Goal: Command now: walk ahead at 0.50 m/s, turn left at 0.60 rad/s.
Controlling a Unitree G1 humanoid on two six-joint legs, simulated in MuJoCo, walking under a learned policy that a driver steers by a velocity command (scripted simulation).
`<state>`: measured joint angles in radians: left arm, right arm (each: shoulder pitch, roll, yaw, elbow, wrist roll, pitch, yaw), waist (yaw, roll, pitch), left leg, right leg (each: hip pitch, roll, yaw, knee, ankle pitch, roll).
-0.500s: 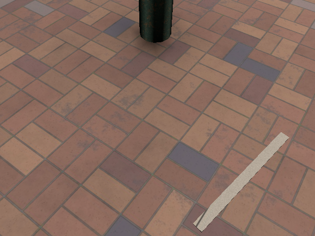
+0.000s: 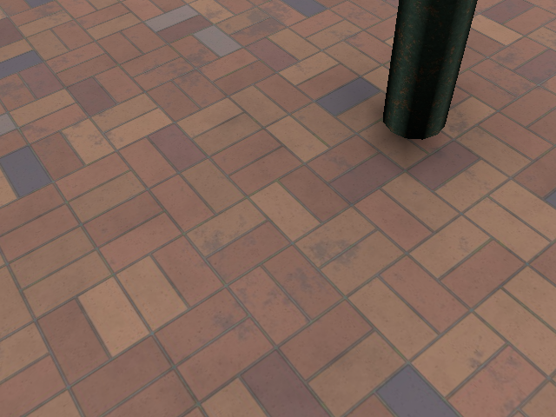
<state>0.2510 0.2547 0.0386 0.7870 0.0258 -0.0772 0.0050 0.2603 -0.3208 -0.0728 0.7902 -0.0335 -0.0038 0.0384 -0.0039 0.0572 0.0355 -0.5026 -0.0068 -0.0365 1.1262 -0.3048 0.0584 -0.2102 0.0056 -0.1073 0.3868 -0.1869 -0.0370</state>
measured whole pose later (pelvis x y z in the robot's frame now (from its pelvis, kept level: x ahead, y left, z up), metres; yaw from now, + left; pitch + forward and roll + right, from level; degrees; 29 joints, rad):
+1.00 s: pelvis +0.54 +0.13 -0.01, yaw +26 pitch +0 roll +0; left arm 0.21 0.26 0.04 0.78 0.02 -0.05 -0.01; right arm 0.36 -0.28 -0.04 0.87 -0.03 -0.06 0.00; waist -0.03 0.03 0.05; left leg -0.30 -0.07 -0.07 1.14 -0.36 0.08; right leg -0.32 0.04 -0.07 0.50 -0.19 -0.07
